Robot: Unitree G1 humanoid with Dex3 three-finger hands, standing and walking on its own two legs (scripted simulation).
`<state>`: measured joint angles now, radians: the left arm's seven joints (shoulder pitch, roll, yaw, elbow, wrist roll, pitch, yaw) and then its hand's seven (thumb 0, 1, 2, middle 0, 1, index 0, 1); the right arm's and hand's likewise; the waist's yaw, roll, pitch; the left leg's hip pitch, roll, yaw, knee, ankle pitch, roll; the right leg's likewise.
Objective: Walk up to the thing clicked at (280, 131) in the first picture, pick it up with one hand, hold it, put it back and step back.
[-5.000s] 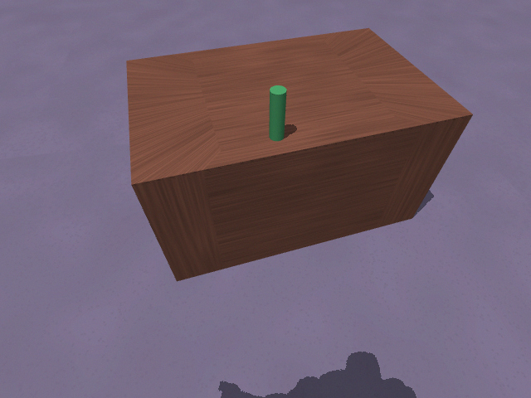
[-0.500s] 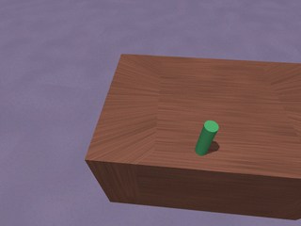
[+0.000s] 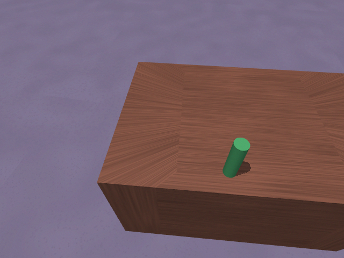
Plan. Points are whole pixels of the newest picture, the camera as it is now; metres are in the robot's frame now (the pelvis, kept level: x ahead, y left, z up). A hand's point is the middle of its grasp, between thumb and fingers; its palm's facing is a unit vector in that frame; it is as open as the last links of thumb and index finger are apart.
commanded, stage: stand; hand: right
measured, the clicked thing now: (235, 159) +0.42 -0.19 -0.10
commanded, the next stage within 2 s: rise first in 0.84 s
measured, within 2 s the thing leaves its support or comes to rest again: neither
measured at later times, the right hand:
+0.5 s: hand out of the picture +0.08 -0.26 -0.16, palm faces -0.03 +0.94 -0.34, open 7.4 cm
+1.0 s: hand out of the picture +0.10 -0.25 -0.16, palm faces +0.06 +0.94 -0.33, open 7.8 cm
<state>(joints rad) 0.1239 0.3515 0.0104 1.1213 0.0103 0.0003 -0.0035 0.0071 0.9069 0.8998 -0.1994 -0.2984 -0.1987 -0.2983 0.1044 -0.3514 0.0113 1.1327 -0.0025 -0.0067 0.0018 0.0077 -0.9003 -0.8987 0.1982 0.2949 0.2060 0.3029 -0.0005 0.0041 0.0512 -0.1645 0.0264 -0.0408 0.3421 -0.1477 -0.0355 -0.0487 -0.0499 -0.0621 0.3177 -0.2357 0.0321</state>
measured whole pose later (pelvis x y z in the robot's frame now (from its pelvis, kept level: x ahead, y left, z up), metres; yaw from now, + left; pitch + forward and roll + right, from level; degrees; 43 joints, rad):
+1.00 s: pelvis +0.00 +0.00 +0.00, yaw -1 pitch -1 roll +0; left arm 0.14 0.34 0.01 1.00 -0.05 -0.03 0.02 0.01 0.86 0.86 -0.16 -0.26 -0.16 -0.26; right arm 0.10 -0.34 0.00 1.02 0.05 -0.03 -0.03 0.01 -0.86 -0.86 0.17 0.25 0.18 0.26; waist 0.00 0.01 0.07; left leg -0.20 0.03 -0.02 0.38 -0.17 -0.04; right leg -0.10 -0.05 -0.04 0.38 -0.26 0.03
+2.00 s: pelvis +0.00 +0.00 -0.01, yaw -4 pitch -1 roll +0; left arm 0.26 0.22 0.08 0.59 -0.02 -0.09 0.08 -0.01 -0.52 0.08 -0.06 -0.07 -0.06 -0.07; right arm 0.32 -0.27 -0.17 0.38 0.04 -0.06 -0.07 -0.01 0.54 -0.06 0.05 0.06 0.06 0.06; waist -0.02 -0.01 0.02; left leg -0.21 0.05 0.03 0.44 -0.21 -0.03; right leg -0.14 -0.04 0.01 0.44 -0.29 0.03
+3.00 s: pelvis -0.03 +0.00 -0.03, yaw -4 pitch +6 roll +1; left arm 0.23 0.24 0.05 0.58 -0.02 -0.13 0.10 -0.01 -0.51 0.03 -0.06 -0.06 -0.06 -0.05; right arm -0.24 -0.48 -0.46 0.83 0.22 -0.32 0.36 -0.01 0.60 -0.04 0.04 0.05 0.05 0.06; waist 0.05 0.04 -0.02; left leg -0.51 0.05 0.02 0.68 -0.27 -0.04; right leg -0.46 -0.04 0.02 0.73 -0.38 0.03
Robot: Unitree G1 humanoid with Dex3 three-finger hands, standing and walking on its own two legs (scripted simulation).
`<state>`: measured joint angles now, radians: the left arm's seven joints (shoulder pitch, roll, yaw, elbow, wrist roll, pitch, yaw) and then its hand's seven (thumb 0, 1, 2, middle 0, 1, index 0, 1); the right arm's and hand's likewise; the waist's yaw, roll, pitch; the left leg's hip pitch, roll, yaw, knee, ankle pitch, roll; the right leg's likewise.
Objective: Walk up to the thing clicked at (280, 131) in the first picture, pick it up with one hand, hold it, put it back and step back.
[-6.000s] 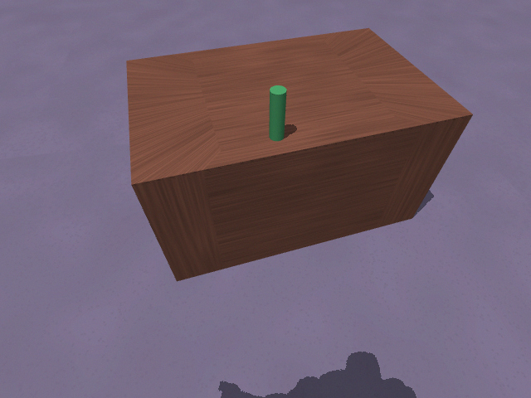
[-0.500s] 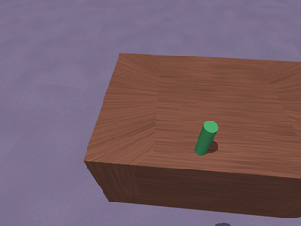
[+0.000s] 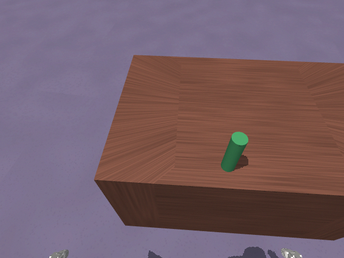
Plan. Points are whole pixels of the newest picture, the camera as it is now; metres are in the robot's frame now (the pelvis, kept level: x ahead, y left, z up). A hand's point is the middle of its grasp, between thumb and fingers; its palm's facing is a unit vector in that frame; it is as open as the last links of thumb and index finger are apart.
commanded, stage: rise first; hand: right
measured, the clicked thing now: (233, 153) +0.42 -0.18 -0.10
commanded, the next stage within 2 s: go down in 1.18 s
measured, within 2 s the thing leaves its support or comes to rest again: neither
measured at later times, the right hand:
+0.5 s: hand (288, 254) +0.15 -0.26 -0.11, palm faces +0.27 +0.90 -0.35, open 16.2 cm
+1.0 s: hand (292, 246) +0.16 -0.26 -0.06, palm faces +0.30 +0.89 -0.33, open 17.4 cm
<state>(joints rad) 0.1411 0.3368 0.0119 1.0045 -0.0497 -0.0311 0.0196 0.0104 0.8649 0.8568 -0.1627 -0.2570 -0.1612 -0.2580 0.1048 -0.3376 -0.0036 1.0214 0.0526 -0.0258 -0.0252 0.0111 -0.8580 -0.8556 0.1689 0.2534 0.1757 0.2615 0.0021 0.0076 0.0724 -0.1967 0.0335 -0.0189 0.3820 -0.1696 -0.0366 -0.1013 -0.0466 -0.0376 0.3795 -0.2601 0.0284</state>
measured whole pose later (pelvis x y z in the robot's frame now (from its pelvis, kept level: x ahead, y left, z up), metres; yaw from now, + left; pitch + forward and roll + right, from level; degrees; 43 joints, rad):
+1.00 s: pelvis +0.00 +0.00 +0.00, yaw -3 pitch -1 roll +0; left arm 0.26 0.22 0.08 0.59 -0.02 -0.09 0.08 -0.01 -0.52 0.08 -0.06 -0.07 -0.06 -0.07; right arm 0.32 -0.27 -0.17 0.38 0.04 -0.06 -0.07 -0.01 0.54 -0.06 0.05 0.06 0.06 0.06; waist -0.02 -0.01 0.02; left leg -0.21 0.05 0.03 0.44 -0.21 -0.03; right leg -0.14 -0.04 0.01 0.44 -0.29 0.03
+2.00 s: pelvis -0.03 +0.00 -0.03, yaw -3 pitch +6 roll +1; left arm 0.23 0.24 0.05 0.58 -0.02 -0.13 0.10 -0.01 -0.51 0.03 -0.06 -0.06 -0.06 -0.05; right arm -0.24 -0.48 -0.46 0.83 0.22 -0.32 0.36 -0.01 0.60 -0.04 0.04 0.05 0.05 0.06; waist 0.05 0.04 -0.02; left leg -0.51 0.05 0.02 0.68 -0.27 -0.04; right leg -0.46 -0.04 0.02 0.73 -0.38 0.03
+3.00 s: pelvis -0.03 -0.01 -0.07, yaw -2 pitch +16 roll +3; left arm 0.31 0.27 -0.03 0.36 0.00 -0.20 0.08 -0.01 -0.53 0.06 -0.05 -0.06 -0.05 -0.06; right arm -0.59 -0.75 -0.59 1.10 0.22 -0.32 0.59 -0.01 0.61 -0.05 0.04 0.05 0.05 0.06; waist 0.13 0.04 -0.11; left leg -0.82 0.03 0.03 0.90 -0.35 -0.04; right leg -0.80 -0.05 0.05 1.01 -0.48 0.02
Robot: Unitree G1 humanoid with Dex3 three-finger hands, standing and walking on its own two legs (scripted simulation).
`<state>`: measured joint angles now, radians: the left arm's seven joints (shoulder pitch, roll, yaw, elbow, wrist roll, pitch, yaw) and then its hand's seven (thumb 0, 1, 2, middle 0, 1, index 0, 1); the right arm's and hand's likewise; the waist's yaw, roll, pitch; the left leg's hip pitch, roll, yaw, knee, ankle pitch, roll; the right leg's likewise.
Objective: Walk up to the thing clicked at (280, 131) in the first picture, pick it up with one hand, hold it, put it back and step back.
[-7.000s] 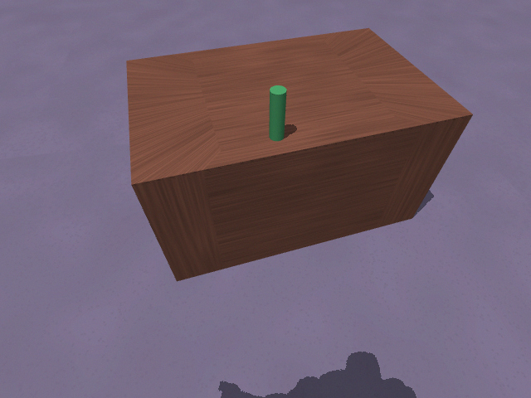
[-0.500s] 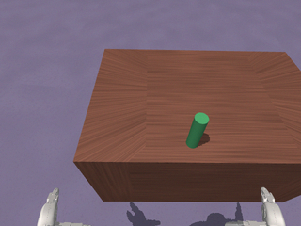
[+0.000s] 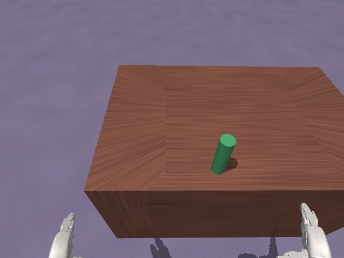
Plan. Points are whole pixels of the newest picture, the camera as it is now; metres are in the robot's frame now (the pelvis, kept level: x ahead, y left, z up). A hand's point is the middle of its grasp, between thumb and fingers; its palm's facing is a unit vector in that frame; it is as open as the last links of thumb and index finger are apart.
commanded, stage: rise first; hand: right
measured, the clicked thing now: (222, 155) +0.43 -0.16 -0.09
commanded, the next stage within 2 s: go down in 0.18 s
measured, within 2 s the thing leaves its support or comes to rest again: neither
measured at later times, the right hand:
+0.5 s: hand (291, 233) +0.18 -0.25 -0.02, palm faces +0.30 +0.91 -0.28, open 17.4 cm
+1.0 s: hand (296, 178) +0.30 -0.31 +0.00, palm faces +0.18 +0.98 -0.05, open 17.7 cm
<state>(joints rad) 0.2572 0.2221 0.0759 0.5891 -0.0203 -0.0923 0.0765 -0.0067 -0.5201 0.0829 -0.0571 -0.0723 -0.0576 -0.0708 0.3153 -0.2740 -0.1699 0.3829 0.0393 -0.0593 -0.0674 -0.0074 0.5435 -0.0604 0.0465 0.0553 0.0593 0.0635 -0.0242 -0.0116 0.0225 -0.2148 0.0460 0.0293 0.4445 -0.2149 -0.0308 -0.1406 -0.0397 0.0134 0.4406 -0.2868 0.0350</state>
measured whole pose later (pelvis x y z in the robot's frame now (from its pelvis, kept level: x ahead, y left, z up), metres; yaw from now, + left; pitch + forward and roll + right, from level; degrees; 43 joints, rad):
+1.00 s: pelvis -0.03 -0.01 -0.02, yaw +0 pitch +6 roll +1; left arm 0.23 0.24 0.05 0.58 -0.02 -0.13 0.10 -0.01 -0.51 0.03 -0.06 -0.06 -0.06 -0.05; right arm -0.24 -0.48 -0.46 0.83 0.22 -0.32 0.36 -0.01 0.60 -0.04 0.04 0.05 0.05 0.06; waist 0.05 0.04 -0.02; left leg -0.51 0.05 0.02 0.68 -0.27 -0.04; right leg -0.46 -0.04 0.02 0.73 -0.38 0.03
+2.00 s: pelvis -0.03 -0.02 -0.06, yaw +1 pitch +16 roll +3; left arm 0.31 0.27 -0.03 0.36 0.00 -0.20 0.08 -0.01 -0.53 0.06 -0.05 -0.06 -0.05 -0.06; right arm -0.59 -0.75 -0.59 1.10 0.22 -0.32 0.59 -0.01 0.61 -0.05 0.04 0.05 0.05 0.06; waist 0.13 0.04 -0.11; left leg -0.82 0.03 0.03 0.90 -0.35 -0.04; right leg -0.80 -0.05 0.05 1.01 -0.48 0.02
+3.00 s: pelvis -0.03 -0.01 -0.07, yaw +1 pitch +18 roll +4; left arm 0.35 0.27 -0.05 0.29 0.00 -0.19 0.06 -0.01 -0.54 0.06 -0.05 -0.05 -0.05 -0.05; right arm -0.60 -0.77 -0.62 1.11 0.21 -0.31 0.61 -0.01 0.61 -0.05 0.04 0.05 0.05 0.06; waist 0.14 0.04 -0.13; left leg -0.87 0.03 0.04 0.95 -0.38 -0.04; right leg -0.86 -0.06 0.06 1.06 -0.52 0.03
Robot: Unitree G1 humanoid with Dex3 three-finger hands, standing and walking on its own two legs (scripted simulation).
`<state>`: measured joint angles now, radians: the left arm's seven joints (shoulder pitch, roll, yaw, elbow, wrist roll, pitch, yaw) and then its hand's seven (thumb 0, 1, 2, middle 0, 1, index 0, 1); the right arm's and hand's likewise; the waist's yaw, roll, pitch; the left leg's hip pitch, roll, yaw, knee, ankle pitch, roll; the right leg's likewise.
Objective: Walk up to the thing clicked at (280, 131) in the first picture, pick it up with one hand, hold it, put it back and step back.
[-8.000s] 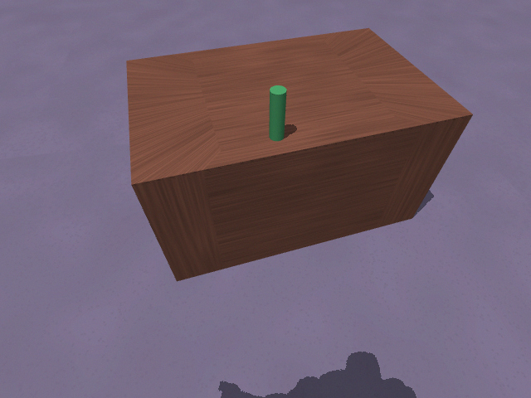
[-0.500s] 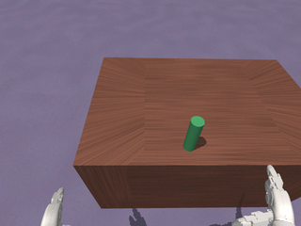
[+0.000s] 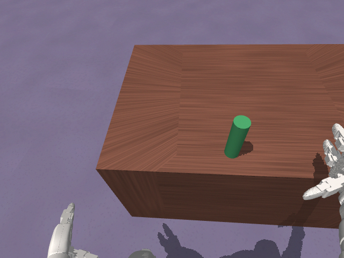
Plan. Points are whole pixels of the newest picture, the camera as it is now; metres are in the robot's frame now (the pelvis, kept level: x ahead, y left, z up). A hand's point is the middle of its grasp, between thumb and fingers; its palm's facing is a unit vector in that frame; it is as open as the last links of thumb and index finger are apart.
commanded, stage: go down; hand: right
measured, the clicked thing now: (236, 138) +0.46 -0.15 -0.07
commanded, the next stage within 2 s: none
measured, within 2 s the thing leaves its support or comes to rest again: neither
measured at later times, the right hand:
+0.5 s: hand (323, 142) +0.38 -0.32 +0.04, palm faces +0.11 +0.99 +0.02, open 17.6 cm
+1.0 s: hand (327, 132) +0.40 -0.34 +0.05, palm faces +0.09 +1.00 +0.01, open 17.7 cm
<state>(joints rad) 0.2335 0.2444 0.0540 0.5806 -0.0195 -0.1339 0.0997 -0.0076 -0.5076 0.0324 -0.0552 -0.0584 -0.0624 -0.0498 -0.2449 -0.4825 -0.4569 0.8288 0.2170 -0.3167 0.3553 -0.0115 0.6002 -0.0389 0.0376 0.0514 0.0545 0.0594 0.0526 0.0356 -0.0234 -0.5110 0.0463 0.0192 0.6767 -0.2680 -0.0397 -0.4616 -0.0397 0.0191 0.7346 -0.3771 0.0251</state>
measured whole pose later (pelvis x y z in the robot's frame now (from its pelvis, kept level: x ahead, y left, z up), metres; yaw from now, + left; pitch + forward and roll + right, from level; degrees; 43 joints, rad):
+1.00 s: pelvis +0.00 -0.01 -0.04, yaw +0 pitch +16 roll +3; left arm 0.31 0.27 -0.03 0.36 0.00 -0.20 0.08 -0.01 -0.53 0.06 -0.05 -0.06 -0.05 -0.06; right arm -0.59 -0.75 -0.59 1.10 0.22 -0.32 0.59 -0.01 0.61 -0.05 0.04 0.05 0.05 0.06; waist 0.13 0.04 -0.11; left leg -0.82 0.03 0.03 0.90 -0.35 -0.04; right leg -0.80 -0.05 0.05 1.01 -0.48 0.02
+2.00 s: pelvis +0.00 -0.01 -0.05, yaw +0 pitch +18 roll +4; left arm 0.35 0.27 -0.05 0.29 0.00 -0.19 0.06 -0.01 -0.54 0.06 -0.05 -0.05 -0.05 -0.05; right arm -0.60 -0.77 -0.62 1.11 0.21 -0.31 0.61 -0.01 0.61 -0.05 0.04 0.05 0.05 0.06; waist 0.14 0.04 -0.13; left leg -0.87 0.03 0.04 0.95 -0.38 -0.04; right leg -0.86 -0.06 0.06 1.06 -0.52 0.03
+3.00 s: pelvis -0.02 -0.01 -0.08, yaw +1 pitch +23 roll +4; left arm 0.38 0.27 0.04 0.04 0.05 -0.20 0.01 -0.01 -0.52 0.04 -0.06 -0.05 -0.06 -0.05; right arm -0.66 -0.57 -0.53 1.14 0.14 -0.47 0.42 -0.01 0.61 -0.05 0.03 0.05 0.05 0.06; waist 0.23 0.06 -0.10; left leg -1.12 0.02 0.03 1.13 -0.41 -0.04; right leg -1.09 -0.06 0.06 1.25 -0.56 0.03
